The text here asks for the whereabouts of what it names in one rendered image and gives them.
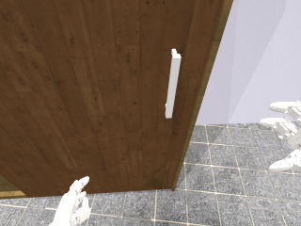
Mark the handle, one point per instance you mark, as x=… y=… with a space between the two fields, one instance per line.
x=172 y=84

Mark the robot left hand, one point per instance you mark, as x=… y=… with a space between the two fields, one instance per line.
x=66 y=209

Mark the robot right hand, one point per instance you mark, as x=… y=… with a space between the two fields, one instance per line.
x=287 y=128

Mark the wardrobe door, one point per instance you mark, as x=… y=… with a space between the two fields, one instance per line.
x=5 y=185
x=83 y=91

